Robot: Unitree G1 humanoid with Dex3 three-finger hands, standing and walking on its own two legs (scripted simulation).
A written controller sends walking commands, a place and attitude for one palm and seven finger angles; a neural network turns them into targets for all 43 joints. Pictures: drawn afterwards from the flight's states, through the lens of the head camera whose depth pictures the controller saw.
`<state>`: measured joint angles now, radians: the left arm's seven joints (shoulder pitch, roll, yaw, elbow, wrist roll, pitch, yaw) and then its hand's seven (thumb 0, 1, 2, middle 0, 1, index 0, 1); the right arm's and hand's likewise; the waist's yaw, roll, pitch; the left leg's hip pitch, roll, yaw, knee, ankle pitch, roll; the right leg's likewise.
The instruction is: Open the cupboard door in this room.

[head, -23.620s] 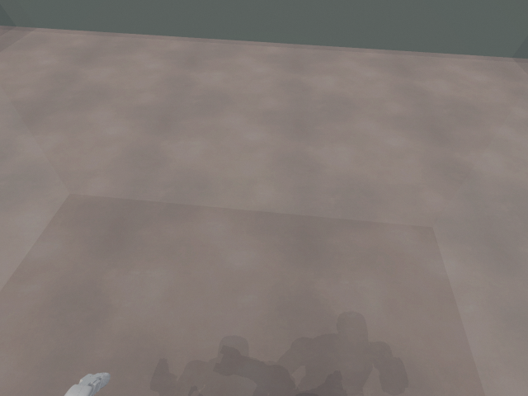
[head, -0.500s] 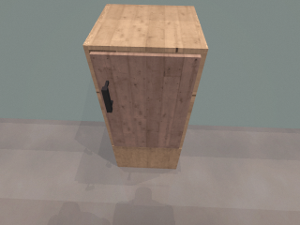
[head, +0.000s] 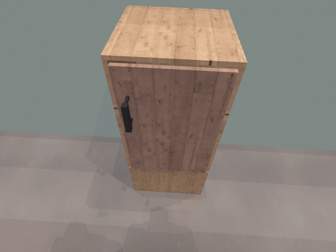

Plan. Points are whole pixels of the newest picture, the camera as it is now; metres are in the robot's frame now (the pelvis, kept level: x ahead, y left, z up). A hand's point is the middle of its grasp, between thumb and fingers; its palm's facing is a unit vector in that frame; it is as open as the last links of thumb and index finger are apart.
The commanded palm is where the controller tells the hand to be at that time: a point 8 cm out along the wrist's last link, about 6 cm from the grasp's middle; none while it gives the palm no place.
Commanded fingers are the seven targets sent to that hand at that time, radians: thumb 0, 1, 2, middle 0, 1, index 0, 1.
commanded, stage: raise the hand with hooked fingers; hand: left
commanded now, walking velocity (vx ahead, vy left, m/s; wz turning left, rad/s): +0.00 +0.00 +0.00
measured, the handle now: (128, 114) +0.54 +0.17 -0.03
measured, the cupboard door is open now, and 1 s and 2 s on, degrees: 0 0 0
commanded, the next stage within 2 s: none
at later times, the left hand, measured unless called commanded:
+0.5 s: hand out of the picture +0.13 +0.18 -0.09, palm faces +0.11 -0.99 -0.02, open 8.9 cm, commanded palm +0.13 +0.24 -0.05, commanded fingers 0.00 0.32 0.65 -0.24 -0.68 -0.24 -0.68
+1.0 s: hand (76, 224) +0.19 +0.23 -0.04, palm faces +0.06 -1.00 -0.07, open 12.0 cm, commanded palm +0.16 +0.28 -0.03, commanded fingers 0.00 -0.27 0.40 -0.28 -1.05 -0.28 -1.05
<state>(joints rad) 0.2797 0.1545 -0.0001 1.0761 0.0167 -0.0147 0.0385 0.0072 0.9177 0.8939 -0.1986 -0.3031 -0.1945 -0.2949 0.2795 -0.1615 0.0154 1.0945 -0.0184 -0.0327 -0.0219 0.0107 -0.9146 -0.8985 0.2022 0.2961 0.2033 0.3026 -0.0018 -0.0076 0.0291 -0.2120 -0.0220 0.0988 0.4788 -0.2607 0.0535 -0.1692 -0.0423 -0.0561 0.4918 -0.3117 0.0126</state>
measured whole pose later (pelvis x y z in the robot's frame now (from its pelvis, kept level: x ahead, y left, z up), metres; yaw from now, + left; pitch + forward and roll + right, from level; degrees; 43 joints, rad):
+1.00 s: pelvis -0.05 -0.02 -0.08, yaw +1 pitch +15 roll -2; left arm 0.25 0.31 0.35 0.22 -0.35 -0.45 -0.41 0.01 -0.04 0.49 -0.26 -0.91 -0.26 -0.90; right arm 0.31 -0.27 -0.02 0.62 0.03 -0.22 -0.05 0.01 -0.90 -0.90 0.21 0.30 0.21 0.30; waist -0.02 0.02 -0.13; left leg -0.94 0.05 0.03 1.13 -0.46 0.03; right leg -0.85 -0.01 -0.10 1.10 -0.51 -0.03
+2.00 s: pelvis -0.04 -0.01 -0.07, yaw +1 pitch +14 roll -3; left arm 0.01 0.41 0.43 0.42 -0.35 -0.36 -0.51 -0.01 -0.49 0.30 -0.30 -1.20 -0.30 -1.20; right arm 0.29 -0.28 0.02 0.55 0.03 -0.18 -0.05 0.01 -0.90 -0.90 0.21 0.30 0.21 0.30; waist -0.03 0.02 -0.10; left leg -0.85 0.04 0.03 1.04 -0.44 0.04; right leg -0.76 0.00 -0.10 0.99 -0.48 -0.02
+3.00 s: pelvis -0.03 -0.01 -0.08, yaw +0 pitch +18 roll -3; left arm -0.44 0.49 0.47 0.81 -0.25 -0.38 -0.49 -0.01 -0.50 0.30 -0.30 -1.20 -0.30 -1.20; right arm 0.32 -0.28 0.02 0.62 0.03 -0.09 -0.05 0.01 -0.90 -0.90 0.21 0.30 0.21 0.30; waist -0.09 0.01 -0.11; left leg -0.95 0.06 0.04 1.09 -0.46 0.04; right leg -0.86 0.01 -0.09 1.03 -0.49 -0.02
